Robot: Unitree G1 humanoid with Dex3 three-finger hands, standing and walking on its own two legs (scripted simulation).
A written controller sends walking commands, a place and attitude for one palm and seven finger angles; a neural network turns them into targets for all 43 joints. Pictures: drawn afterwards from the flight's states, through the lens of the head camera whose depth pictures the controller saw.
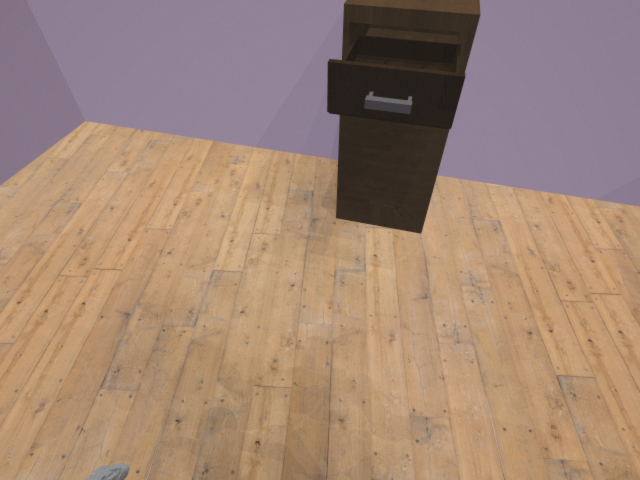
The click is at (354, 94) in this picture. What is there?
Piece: drawer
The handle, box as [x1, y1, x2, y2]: [364, 91, 412, 113]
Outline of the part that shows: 366,95 364,104 365,108 409,113 412,101 411,96 409,96 407,100 376,97 373,96 373,92 370,91 369,94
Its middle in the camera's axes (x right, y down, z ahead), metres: +0.18 -0.36 +1.00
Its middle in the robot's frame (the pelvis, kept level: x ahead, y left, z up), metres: +1.00 -0.12 +0.00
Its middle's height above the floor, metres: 0.77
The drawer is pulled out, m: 0.29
